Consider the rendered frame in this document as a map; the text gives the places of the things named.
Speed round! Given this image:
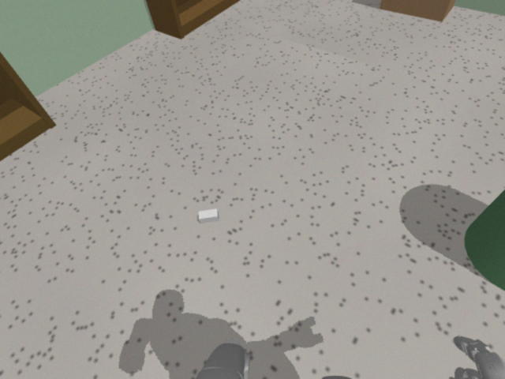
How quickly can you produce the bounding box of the right robot hand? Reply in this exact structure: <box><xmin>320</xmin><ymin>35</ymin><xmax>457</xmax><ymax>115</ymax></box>
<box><xmin>449</xmin><ymin>336</ymin><xmax>505</xmax><ymax>379</ymax></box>

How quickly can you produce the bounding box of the bookshelf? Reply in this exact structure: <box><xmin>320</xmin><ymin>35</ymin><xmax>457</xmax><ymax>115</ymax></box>
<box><xmin>146</xmin><ymin>0</ymin><xmax>240</xmax><ymax>39</ymax></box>
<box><xmin>0</xmin><ymin>52</ymin><xmax>56</xmax><ymax>161</ymax></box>

